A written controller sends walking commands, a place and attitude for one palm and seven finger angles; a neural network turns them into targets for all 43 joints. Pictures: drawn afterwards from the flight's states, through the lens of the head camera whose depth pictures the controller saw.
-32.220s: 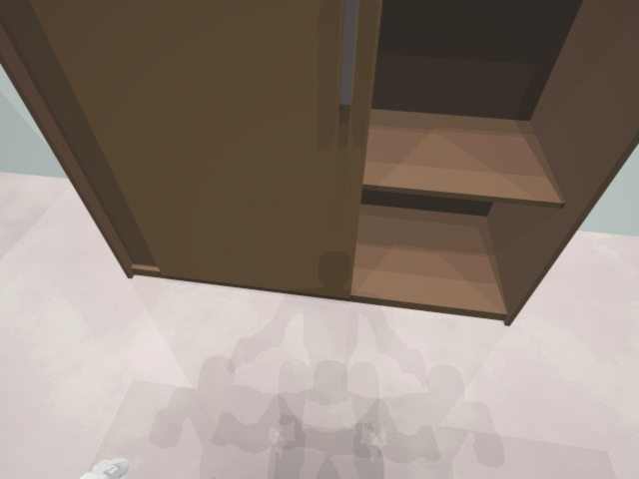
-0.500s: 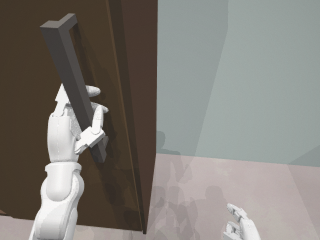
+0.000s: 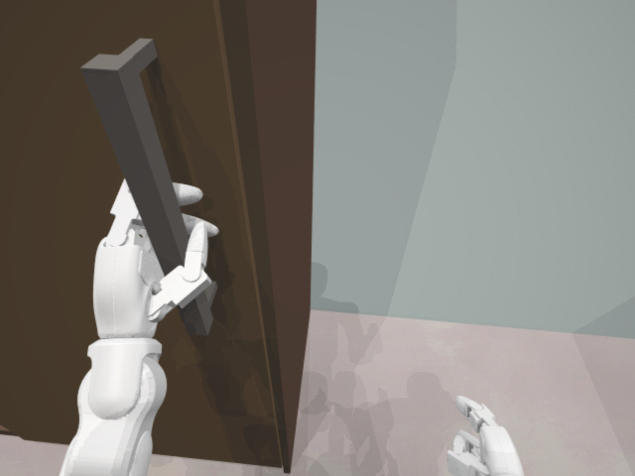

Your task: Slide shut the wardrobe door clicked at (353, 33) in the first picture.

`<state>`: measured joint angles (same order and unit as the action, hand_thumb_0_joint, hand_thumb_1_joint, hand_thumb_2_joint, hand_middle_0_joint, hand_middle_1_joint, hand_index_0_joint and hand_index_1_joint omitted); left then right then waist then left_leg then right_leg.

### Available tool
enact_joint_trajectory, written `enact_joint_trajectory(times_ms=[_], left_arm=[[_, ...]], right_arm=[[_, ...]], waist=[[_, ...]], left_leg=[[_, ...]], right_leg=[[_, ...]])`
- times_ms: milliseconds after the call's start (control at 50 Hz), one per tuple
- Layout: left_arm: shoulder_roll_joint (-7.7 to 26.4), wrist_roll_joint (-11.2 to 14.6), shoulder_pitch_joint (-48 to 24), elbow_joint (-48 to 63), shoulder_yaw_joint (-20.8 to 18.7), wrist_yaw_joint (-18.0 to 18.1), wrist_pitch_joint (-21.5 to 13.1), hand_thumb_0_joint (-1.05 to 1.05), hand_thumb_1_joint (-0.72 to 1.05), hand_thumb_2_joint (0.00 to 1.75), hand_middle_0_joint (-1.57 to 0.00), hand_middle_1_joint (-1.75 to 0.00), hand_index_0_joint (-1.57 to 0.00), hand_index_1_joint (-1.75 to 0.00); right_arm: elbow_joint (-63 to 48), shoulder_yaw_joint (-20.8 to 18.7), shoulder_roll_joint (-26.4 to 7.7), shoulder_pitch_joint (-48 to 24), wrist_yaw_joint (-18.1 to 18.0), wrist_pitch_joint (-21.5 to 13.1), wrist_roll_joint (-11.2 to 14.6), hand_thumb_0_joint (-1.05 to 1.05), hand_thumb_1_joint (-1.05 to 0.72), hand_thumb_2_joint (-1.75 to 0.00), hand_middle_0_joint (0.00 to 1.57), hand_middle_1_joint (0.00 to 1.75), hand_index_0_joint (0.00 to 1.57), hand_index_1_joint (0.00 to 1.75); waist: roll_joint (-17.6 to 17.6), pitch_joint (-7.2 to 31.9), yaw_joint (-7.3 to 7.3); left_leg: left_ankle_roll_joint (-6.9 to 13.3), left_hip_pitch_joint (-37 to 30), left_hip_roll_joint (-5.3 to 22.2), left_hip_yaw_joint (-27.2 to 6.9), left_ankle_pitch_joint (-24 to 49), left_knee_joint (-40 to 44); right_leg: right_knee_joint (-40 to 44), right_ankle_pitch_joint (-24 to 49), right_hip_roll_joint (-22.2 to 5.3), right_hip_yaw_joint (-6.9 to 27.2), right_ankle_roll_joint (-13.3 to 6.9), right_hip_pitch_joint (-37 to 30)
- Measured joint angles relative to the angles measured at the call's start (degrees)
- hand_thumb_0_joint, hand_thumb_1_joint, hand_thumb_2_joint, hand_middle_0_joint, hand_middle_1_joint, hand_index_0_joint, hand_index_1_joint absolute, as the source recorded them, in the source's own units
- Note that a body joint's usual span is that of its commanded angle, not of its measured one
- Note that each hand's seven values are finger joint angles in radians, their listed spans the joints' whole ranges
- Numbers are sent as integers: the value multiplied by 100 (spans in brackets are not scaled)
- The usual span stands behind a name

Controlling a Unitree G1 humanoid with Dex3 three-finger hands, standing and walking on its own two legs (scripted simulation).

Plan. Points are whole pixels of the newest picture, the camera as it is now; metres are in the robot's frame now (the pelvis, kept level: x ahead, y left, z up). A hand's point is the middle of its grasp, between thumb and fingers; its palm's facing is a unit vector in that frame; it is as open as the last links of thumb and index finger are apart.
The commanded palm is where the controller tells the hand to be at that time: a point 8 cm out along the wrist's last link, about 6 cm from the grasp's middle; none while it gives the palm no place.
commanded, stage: loosen the grip on the handle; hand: left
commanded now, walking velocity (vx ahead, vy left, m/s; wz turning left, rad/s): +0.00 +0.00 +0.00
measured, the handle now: (177, 218) +0.29 +0.16 +0.23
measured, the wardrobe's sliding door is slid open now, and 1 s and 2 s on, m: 0.00 0.01 0.01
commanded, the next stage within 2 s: slip the hand off the handle in 0.58 s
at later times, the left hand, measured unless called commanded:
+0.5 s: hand (195, 267) +0.26 +0.14 +0.20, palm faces +0.27 -0.95 -0.14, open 14.2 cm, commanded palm +0.21 +0.19 +0.21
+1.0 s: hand (144, 266) +0.25 +0.19 +0.20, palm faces +0.18 -0.98 -0.09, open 14.7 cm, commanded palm +0.21 +0.24 +0.21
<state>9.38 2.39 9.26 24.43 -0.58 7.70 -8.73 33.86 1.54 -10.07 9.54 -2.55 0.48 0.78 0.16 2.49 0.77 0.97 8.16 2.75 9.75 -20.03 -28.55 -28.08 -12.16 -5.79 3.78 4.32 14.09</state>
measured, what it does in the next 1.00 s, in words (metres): shifts its weight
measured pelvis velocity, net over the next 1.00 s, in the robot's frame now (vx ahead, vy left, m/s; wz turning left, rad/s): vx -0.01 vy -0.06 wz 0.12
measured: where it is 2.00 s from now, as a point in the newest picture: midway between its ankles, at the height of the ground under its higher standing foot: outside the picture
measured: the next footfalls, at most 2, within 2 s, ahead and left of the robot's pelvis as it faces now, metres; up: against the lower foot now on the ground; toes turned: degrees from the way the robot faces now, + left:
none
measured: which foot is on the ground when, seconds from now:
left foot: down 0.00-1.00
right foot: down 0.00-1.00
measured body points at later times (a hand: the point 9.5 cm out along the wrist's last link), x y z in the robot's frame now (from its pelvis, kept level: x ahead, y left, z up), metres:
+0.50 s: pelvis -0.03 -0.08 -0.01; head -0.03 -0.09 +0.44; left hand +0.24 +0.19 +0.21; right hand +0.15 -0.30 -0.10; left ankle -0.05 +0.09 -0.73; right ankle +0.01 -0.20 -0.74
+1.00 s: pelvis -0.01 -0.06 -0.01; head +0.00 -0.08 +0.44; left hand +0.24 +0.24 +0.21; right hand +0.21 -0.25 -0.09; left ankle -0.05 +0.09 -0.74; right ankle +0.01 -0.20 -0.74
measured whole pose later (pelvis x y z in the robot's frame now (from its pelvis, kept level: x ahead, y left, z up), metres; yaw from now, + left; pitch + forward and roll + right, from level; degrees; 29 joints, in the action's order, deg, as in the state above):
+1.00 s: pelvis -0.01 -0.06 -0.01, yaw +7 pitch +2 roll +0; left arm 17.7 20.3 -7.9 -2.6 -19.7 -18.1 -17.7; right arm 36.4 2.5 -11.9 10.5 -3.3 -11.2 1.5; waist 1.8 1.5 3.0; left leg -3.6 16.1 4.4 0.4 -19.4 -33.8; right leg -35.0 -17.8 -4.2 -3.0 2.0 18.8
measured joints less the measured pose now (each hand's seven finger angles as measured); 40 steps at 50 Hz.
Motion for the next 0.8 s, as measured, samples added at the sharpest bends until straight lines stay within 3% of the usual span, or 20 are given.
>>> enact_joint_trajectory(times_ms=[20, 60, 120, 160, 200, 260, 340, 440, 520, 620, 800], left_arm=[[214, -125, -203, -67, -43, -122, -14, -3, 69, 78, -46, -140, -25, -135], [520, -42, -857, -503, -26, -433, -271, -12, 59, 78, -51, -140, -24, -136], [419, 311, -1407, -822, -178, -759, -77, -13, 52, 77, -53, -140, -30, -135], [290, 523, -1533, -1118, -306, -763, 5, -11, 45, 73, -52, -140, -35, -135], [151, 631, -1605, -1476, -460, -681, -95, -9, 36, 67, -51, -140, -36, -136], [10, 581, -1696, -1958, -683, -517, -360, -5, 15, 56, -51, -140, -34, -136], [128, 513, -1878, -2475, -898, -545, -730, -3, -16, 40, -50, -140, -28, -135], [407, 610, -2015, -2785, -1149, -901, -1137, -1, -39, 28, -51, -139, -22, -130], [677, 758, -1981, -2831, -1320, -1353, -1360, -1, -49, 23, -51, -136, -21, -125], [808, 1149, -1938, -2784, -1453, -1928, -1435, -1, -54, 21, -53, -135, -22, -120], [735, 1452, -1685, -2428, -1461, -2404, -1266, -1, -56, 20, -57, -127, -25, -116]], right_arm=[[-2, -65, 42, 38, 14, -133, -93, 2, -90, -90, 20, 30, 20, 30], [63, -179, 120, 111, 97, -484, -83, 2, -90, -90, 20, 30, 20, 30], [90, -94, 84, 162, 251, -715, 19, 2, -90, -90, 20, 30, 20, 30], [135, -35, 48, 225, 291, -863, 21, 2, -90, -90, 20, 30, 20, 30], [217, 30, 39, 250, 324, -972, 25, 2, -90, -90, 20, 30, 20, 30], [263, 93, 38, 314, 355, -1079, 4, 2, -90, -90, 20, 30, 20, 30], [278, 109, -4, 469, 329, -1194, 2, 2, -90, -90, 21, 30, 20, 30], [376, -12, -242, 544, 232, -1340, 35, 2, -90, -90, 21, 30, 20, 30], [495, -169, -451, 537, 147, -1381, 74, 2, -90, -90, 20, 30, 20, 30], [631, -318, -625, 463, 46, -1374, 109, 2, -90, -90, 20, 30, 20, 30], [507, -244, -534, 212, -49, -1377, 81, 2, -91, -90, 20, 30, 20, 30]], waist=[[-69, -94, 90], [-258, -411, 230], [-216, -650, 297], [-104, -522, 300], [-41, -343, 263], [46, -208, 170], [30, -145, 139], [85, -255, 131], [141, -290, 115], [189, -283, 114], [204, -160, 226]], left_leg=[[-3, 34, 0, 5, 3, -37], [-64, 129, -49, -164, 111, -79], [-178, 170, -11, -394, 311, -32], [-189, 262, 9, -431, 316, -100], [-204, 382, 7, -438, 279, -210], [-271, 451, 56, -498, 282, -277], [-380, 549, 150, -608, 286, -368], [-387, 710, 273, -777, 228, -510], [-337, 833, 305, -927, 165, -575], [-335, 929, 312, -1070, 150, -602], [-473, 879, 204, -1062, 121, -496]], right_leg=[[-48, -32, -1, 5, -51, 38], [-232, -94, -69, -166, -249, 97], [-278, 150, -24, -337, -417, 89], [-192, 22, -14, -381, -426, 72], [-186, -238, -19, -335, -228, 121], [-395, -202, 23, -363, -97, 248], [-651, -332, 106, -461, -190, 385], [-770, -400, 234, -609, -321, 486], [-775, -433, 304, -700, -382, 547], [-747, -493, 321, -818, -401, 558], [-728, -595, 202, -810, -319, 531]])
